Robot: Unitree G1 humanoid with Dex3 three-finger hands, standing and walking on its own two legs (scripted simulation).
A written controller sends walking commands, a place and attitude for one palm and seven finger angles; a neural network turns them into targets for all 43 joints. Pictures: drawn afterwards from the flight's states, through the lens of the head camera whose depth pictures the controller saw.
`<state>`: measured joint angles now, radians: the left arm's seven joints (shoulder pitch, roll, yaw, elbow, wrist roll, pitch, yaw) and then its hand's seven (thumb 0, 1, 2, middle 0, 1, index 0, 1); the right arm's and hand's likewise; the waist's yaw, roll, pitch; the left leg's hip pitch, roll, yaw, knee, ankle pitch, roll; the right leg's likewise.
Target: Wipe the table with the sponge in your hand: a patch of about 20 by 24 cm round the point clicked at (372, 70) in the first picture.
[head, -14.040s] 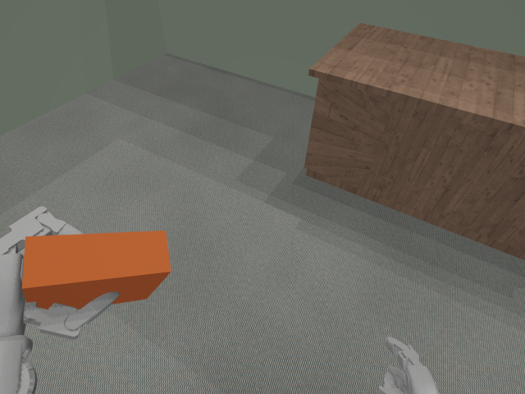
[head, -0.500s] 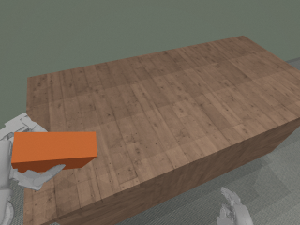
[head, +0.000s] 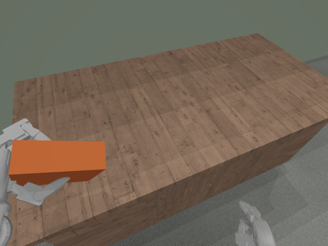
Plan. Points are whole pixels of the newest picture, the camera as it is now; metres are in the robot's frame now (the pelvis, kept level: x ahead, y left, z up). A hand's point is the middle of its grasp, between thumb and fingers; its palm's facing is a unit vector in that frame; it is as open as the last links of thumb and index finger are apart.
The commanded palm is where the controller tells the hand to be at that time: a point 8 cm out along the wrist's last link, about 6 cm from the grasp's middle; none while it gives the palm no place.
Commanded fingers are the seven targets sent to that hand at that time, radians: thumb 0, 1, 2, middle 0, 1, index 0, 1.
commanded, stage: shuffle to correct the standing spot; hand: left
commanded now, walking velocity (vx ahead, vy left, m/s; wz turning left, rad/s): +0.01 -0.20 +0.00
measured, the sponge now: (72, 164) +0.23 +0.20 +0.14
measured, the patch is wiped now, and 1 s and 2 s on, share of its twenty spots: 0.00 0.00 0.00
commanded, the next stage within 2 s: none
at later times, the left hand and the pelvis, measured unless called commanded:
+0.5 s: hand (62, 162) +0.22 +0.20 +0.16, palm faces +0.31 -0.85 -0.43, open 9.2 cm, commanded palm +0.17 +0.24 +0.17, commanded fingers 0.00 0.10 1.30 -1.20 -1.60 -1.20 -1.60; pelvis +0.01 -0.04 -0.01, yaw +0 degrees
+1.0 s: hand (52, 168) +0.21 +0.22 +0.16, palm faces +0.31 -0.85 -0.43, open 9.2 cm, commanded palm +0.16 +0.26 +0.17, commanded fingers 0.00 0.10 1.30 -1.20 -1.60 -1.20 -1.60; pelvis +0.00 -0.03 -0.01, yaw +1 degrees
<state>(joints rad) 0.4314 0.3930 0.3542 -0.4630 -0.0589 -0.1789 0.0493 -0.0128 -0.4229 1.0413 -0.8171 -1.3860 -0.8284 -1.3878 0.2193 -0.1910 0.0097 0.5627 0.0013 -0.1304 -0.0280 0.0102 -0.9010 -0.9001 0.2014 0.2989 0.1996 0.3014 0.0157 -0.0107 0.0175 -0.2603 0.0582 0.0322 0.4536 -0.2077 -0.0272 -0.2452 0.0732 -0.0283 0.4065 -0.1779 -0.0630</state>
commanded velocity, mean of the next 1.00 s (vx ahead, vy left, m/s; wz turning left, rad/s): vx -0.01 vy -0.20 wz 0.00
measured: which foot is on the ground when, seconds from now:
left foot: down 0.00-1.00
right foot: down 0.00-1.00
